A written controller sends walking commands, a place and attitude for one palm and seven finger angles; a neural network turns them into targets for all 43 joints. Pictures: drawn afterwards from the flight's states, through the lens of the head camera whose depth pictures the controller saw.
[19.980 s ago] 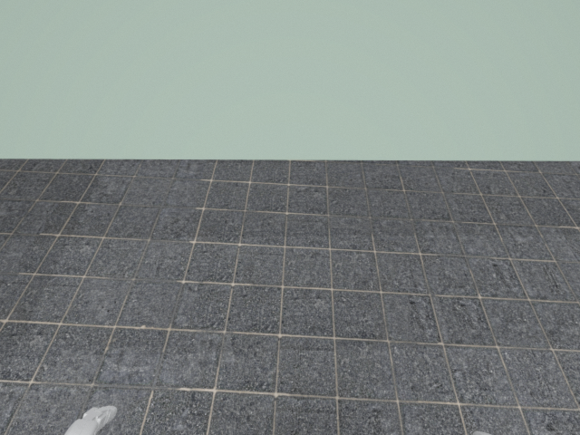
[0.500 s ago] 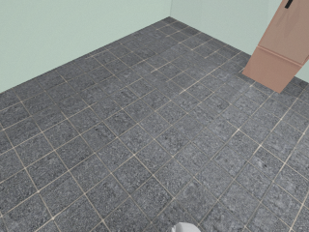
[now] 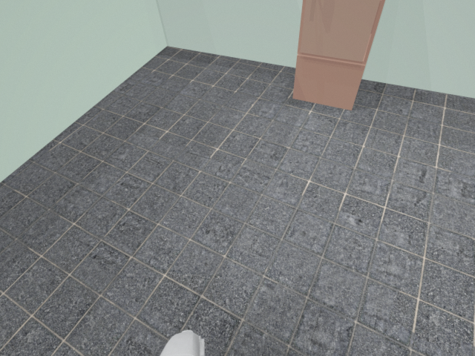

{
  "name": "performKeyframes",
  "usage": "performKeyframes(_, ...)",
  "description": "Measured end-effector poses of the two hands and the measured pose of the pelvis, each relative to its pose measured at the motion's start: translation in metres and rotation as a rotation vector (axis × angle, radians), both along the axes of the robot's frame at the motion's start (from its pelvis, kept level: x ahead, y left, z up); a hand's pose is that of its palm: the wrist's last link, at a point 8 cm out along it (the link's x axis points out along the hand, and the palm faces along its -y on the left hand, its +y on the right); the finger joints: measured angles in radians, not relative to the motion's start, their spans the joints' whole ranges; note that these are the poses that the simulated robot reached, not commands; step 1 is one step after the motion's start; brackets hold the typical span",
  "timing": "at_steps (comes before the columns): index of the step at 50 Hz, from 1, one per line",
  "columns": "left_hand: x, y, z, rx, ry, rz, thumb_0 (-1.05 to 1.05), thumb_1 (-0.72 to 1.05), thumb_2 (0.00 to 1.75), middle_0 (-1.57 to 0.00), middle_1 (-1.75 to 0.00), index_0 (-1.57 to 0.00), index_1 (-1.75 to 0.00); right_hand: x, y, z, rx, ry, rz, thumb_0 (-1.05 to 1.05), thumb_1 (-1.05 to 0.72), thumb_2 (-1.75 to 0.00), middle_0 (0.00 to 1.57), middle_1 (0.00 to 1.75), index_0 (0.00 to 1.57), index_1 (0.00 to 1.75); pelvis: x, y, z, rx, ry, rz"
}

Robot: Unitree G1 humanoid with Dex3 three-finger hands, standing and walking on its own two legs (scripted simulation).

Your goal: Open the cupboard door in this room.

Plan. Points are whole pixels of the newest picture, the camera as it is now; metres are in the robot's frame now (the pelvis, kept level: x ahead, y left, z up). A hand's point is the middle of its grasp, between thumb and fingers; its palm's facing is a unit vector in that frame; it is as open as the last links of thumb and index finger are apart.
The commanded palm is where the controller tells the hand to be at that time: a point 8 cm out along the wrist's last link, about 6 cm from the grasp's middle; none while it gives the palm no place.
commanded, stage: turn or walk to find it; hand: left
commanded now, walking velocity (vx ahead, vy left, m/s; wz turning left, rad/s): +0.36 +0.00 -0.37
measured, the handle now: out of the picture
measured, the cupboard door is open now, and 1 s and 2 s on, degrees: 0 0 0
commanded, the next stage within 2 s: stand and wait in 1.20 s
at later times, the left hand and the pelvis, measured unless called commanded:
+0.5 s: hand (142, 303) +0.26 +0.25 -0.19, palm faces -0.13 -0.97 -0.19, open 7.4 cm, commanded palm none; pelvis +0.22 +0.06 -0.01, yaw -12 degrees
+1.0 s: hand (230, 187) +0.57 +0.06 -0.17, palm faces -0.32 -0.93 -0.16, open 7.4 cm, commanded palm none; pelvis +0.41 -0.05 -0.02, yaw -16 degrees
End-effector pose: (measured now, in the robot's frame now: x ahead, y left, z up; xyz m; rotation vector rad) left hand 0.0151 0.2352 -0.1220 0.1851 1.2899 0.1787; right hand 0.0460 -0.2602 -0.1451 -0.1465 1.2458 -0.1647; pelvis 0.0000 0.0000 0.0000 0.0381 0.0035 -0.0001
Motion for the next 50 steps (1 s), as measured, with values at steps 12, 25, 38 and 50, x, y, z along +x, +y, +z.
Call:
performKeyframes(12,0.013,0.007,-0.020,-0.038,0.243,0.050,0.01,0.91,0.90,-0.20,-0.30,-0.20,-0.30,0.162,0.036,0.002,0.003,-0.131,0.046,0.01,-0.91,-0.90,0.19,0.30,0.20,0.30,0.099,0.021,-0.013,-0.042,0.021,-0.080)
performKeyframes(25,0.244,0.059,-0.037,-0.043,0.087,-0.145,0.01,0.91,0.90,-0.20,-0.30,-0.19,-0.30,0.208,0.077,0.011,-0.039,-0.131,-0.153,0.00,-0.92,-0.90,0.20,0.30,0.20,0.30,0.221,0.056,-0.011,-0.052,-0.024,-0.204)
performKeyframes(38,0.490,-0.023,-0.013,-0.092,-0.179,-0.375,0.00,0.91,0.90,-0.19,-0.30,-0.19,-0.29,0.121,0.095,0.013,0.025,0.282,-0.413,0.00,-0.92,-0.90,0.20,0.30,0.20,0.30,0.323,0.025,-0.005,-0.033,-0.005,-0.270)
performKeyframes(50,0.564,-0.121,-0.022,-0.106,-0.187,-0.401,0.00,0.91,0.90,-0.20,-0.30,-0.20,-0.30,0.202,0.058,-0.013,0.170,0.355,-0.466,0.01,-0.91,-0.90,0.20,0.30,0.20,0.30,0.411,-0.053,-0.016,-0.021,-0.041,-0.286)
